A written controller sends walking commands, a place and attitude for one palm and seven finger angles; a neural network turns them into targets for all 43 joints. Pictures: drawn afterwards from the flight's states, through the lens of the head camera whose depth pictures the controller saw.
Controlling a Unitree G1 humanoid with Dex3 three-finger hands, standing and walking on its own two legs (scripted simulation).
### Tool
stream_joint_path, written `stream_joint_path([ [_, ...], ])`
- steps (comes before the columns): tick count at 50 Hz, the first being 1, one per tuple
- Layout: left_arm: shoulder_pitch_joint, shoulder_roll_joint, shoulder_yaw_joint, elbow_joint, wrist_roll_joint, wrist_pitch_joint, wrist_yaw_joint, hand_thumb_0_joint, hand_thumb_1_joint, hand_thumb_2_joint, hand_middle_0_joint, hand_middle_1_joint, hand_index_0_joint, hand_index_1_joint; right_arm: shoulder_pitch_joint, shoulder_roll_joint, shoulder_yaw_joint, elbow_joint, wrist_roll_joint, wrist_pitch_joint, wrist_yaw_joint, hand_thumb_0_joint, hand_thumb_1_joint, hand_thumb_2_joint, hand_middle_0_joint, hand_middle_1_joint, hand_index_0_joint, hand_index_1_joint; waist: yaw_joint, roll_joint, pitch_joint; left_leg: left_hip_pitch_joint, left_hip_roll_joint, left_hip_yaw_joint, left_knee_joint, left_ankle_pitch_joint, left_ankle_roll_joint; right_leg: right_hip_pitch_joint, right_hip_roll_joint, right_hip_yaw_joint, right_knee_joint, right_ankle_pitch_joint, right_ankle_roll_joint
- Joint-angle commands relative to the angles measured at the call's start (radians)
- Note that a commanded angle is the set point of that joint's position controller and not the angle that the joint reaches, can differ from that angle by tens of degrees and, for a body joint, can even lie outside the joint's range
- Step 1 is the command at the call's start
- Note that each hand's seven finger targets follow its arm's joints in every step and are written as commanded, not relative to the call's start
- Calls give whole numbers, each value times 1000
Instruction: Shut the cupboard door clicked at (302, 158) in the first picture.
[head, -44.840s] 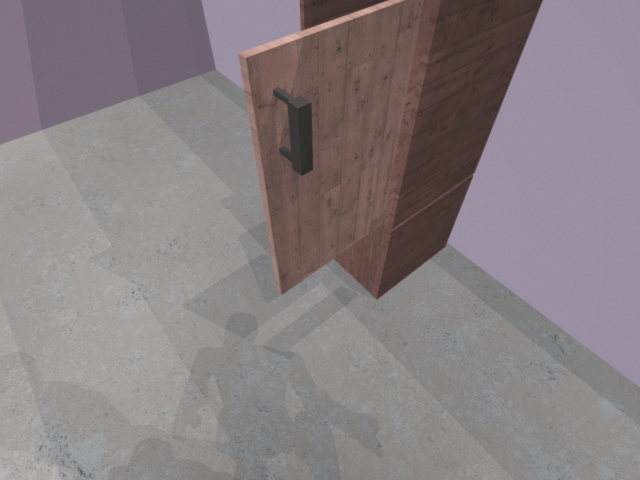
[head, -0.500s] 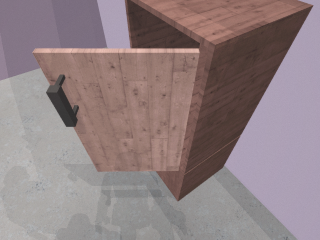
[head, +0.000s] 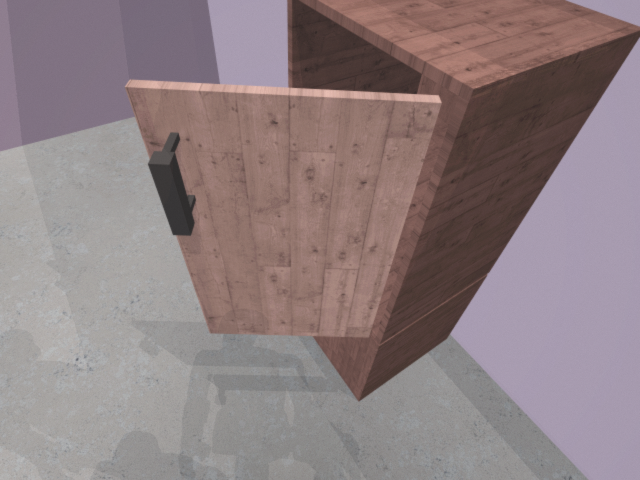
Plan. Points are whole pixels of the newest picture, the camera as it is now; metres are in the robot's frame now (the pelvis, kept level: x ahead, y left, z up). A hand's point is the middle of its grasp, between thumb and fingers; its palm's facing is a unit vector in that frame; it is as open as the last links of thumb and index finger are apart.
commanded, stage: come to a stop and stand still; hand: left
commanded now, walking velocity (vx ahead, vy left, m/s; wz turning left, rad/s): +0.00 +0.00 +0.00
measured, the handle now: (178, 184) +0.44 +0.22 +0.13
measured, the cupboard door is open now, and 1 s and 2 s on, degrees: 56 56 56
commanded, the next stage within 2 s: look again from close up in 0.32 s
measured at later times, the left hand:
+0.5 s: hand out of the picture -0.01 +0.18 -0.18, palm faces +0.01 -0.99 -0.16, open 7.3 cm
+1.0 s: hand out of the picture -0.01 +0.18 -0.18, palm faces +0.00 -0.99 -0.16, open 7.3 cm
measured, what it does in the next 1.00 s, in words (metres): stands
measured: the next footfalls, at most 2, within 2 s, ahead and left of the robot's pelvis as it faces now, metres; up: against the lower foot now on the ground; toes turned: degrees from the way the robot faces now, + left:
none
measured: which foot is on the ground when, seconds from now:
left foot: down 0.00-1.00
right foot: down 0.00-1.00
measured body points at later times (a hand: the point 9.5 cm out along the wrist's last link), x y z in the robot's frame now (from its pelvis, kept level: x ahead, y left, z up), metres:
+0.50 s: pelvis +0.00 +0.02 +0.00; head +0.01 +0.04 +0.45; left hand -0.01 +0.23 -0.17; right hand +0.01 -0.21 -0.15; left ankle +0.03 +0.08 -0.74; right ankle -0.03 -0.14 -0.74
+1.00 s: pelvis +0.00 +0.02 +0.00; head +0.01 +0.03 +0.45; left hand -0.01 +0.23 -0.16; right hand +0.00 -0.21 -0.15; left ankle +0.03 +0.08 -0.74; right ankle -0.03 -0.14 -0.74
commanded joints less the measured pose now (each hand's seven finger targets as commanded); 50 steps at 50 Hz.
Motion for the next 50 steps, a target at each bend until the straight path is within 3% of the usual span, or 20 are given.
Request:
stream_joint_path([
  [1, 69, 79, 13, -18, 2, -15, 2, 0, 900, 900, -200, -300, -200, -300, 21, -124, -20, -32, 6, -25, -5, 0, -900, -900, 200, 300, 200, 300, 8, 29, 25, 26, 119, -144, -130, 46, -2, -53, -55, 60, -87, 82, -50],
  [3, 75, 72, 14, -11, 5, -14, 3, 0, 900, 900, -200, -300, -200, -300, 20, -115, -21, -27, 9, -24, -6, 0, -900, -900, 200, 300, 200, 300, 9, 29, 51, 19, 121, -142, -142, 33, -1, -61, -54, 57, -96, 80, -48],
  [6, 82, 71, 13, -1, 3, -12, 3, 0, 900, 900, -200, -300, -200, -300, 21, -122, -21, -16, 7, -24, -6, 0, -900, -900, 200, 300, 200, 300, 8, 46, 31, 30, 124, -150, -157, 16, -3, -57, -57, 54, -89, 79, -44],
  [17, 86, 62, 15, 21, 4, -15, 7, 0, 900, 900, -200, -300, -200, -300, 21, -111, -21, 8, 9, -31, -10, 0, -900, -900, 200, 300, 200, 300, 6, 31, 2, 77, 122, -137, -141, 142, -4, -40, -69, 51, -91, 136, -36],
  [28, 86, 53, 16, 24, 8, -9, 5, 0, 900, 900, -200, -300, -200, -300, 11, -107, -23, 13, 10, -24, -10, 0, -900, -900, 200, 300, 200, 300, 9, 34, 58, 48, 124, -149, -190, 34, -7, -58, -65, 48, -108, 92, -33],
  [37, 91, 54, 16, 26, 5, -15, 6, 0, 900, 900, -200, -300, -200, -300, 21, -108, -23, 19, 8, -28, -9, 0, -900, -900, 200, 300, 200, 300, 5, 29, 3, 94, 122, -136, -168, 122, -8, -47, -74, 55, -107, 139, -34],
  [40, 93, 51, 16, 28, 5, -14, 6, 0, 900, 900, -200, -300, -200, -300, 19, -102, -21, 22, 10, -27, -10, 0, -900, -900, 200, 300, 200, 300, 8, 31, 33, 79, 121, -132, -172, 106, -9, -55, -73, 55, -112, 131, -32],
  [49, 97, 44, 15, 34, 6, -14, 7, 0, 900, 900, -200, -300, -200, -300, 30, -94, -21, 31, 10, -25, -10, 0, -900, -900, 200, 300, 200, 300, 6, 20, 39, 77, 120, -130, -183, 80, -10, -59, -71, 61, -118, 122, -34],
  [50, 82, 81, 11, 44, 29, -30, 37, 0, 900, 900, -200, -300, -200, -300, -4, -153, -19, -44, 12, -29, -2, 0, -900, -900, 200, 300, 200, 300, 0, 31, 76, 15, 143, -137, -37, 282, -41, -96, -74, 63, -98, 156, -35],
])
